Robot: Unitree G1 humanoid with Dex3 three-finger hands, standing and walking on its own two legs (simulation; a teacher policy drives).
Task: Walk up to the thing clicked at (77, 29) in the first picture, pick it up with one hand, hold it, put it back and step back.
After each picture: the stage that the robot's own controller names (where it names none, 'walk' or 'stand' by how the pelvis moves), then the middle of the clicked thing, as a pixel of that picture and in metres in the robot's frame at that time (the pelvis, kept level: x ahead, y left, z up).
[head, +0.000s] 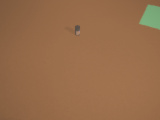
stand; (77, 30) +1.61 +0.07 -0.72
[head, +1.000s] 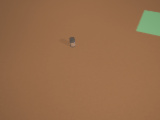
walk; (72, 42) +1.49 +0.23 -0.71
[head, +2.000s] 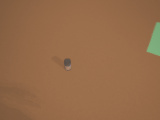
walk; (67, 64) +0.97 +0.21 -0.71
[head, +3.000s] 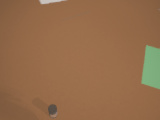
walk; (52, 111) +0.55 +0.20 -0.70
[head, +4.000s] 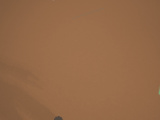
stand; out of the picture +0.40 +0.20 -0.70
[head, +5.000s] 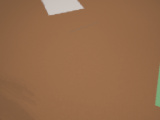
stand; out of the picture +0.37 +0.21 -0.72
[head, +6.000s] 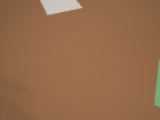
stand; out of the picture +0.36 +0.21 -0.73
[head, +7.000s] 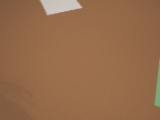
stand; out of the picture +0.36 +0.21 -0.73
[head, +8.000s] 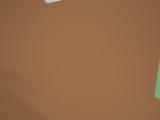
go down; out of the picture +0.36 +0.21 -0.72
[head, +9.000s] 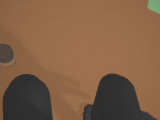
go down; (5, 56) +0.43 +0.28 -0.28
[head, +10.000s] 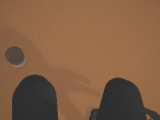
approach; (16, 58) +0.42 +0.28 -0.29
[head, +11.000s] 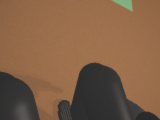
close in; out of the picture +0.39 +0.32 -0.21
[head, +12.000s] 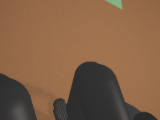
close; out of the picture +0.39 +0.32 -0.21
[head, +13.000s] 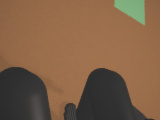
lift; out of the picture +0.34 +0.30 -0.18
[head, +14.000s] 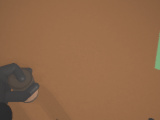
lift; (24, 86) +0.33 +0.20 +0.00
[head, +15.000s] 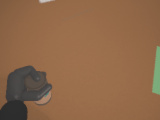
hold; (39, 89) +0.33 +0.16 +0.02
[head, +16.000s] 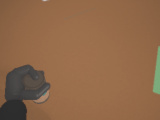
hold; (37, 87) +0.33 +0.17 +0.01
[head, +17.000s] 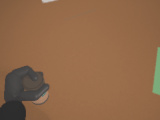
crouch; (36, 89) +0.33 +0.17 +0.01
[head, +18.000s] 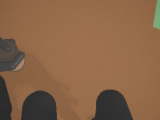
crouch; (11, 57) +0.42 +0.24 -0.09
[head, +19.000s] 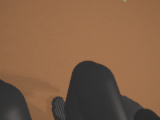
lower; out of the picture +0.39 +0.33 -0.22
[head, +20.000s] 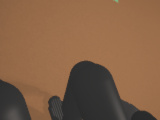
lower; out of the picture +0.40 +0.34 -0.22
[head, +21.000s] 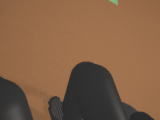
lower; out of the picture +0.40 +0.34 -0.22
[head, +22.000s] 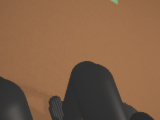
lower; out of the picture +0.39 +0.34 -0.22
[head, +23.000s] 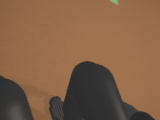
loosen; out of the picture +0.39 +0.34 -0.22
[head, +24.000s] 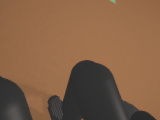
withdraw; out of the picture +0.39 +0.33 -0.22
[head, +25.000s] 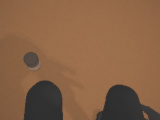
walk; (32, 62) +0.45 +0.26 -0.35
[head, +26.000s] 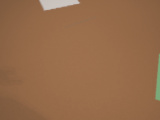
stand; out of the picture +0.38 +0.20 -0.66
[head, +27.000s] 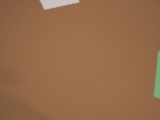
stand; out of the picture +0.40 +0.22 -0.67
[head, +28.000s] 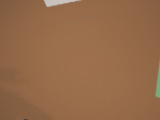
stand; out of the picture +0.40 +0.22 -0.67
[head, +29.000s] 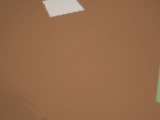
stand; out of the picture +0.42 +0.20 -0.72
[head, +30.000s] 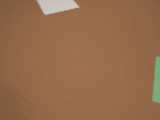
stand; out of the picture +0.38 +0.21 -0.72
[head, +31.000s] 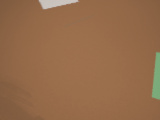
walk; out of the picture +0.38 +0.21 -0.72
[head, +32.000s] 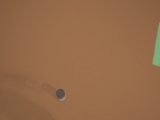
walk; (61, 95) +0.56 +0.23 -0.70
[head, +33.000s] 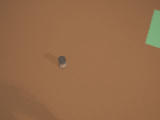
walk; (62, 62) +0.86 +0.20 -0.69
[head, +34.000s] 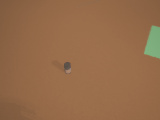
stand; (67, 68) +1.01 +0.19 -0.71
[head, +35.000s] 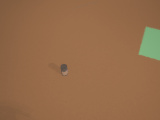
stand; (64, 70) +1.02 +0.20 -0.73
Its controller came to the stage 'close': yes
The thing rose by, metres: 0.72
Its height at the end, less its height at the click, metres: +0.00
